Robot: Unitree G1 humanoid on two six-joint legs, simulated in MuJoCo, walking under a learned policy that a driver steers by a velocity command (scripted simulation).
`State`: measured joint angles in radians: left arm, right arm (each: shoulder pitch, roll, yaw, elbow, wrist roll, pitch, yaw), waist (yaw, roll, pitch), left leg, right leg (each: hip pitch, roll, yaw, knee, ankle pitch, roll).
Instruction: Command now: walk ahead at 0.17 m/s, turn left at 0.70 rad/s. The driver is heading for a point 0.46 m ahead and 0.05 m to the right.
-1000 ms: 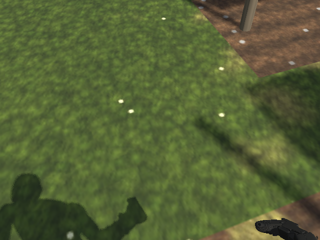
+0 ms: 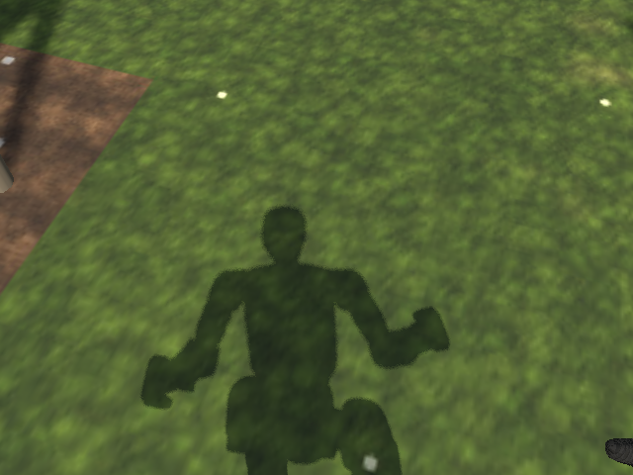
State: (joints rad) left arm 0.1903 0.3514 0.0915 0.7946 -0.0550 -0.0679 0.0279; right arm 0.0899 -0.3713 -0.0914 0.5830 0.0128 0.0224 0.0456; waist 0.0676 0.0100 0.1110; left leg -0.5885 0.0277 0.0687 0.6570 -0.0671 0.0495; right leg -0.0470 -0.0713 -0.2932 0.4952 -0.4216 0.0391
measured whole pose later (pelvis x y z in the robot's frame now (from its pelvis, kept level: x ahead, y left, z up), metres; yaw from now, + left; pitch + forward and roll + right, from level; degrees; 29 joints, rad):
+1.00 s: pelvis +0.11 -0.05 +0.01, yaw +3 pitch +2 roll -1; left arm 0.06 0.29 0.07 0.68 0.01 0.02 0.04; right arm 0.25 -0.29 -0.08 0.69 0.01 0.01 -0.02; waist -0.03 -0.03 0.05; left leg -0.28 -0.04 -0.09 0.52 -0.27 0.01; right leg -0.46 0.07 0.06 0.99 -0.49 0.03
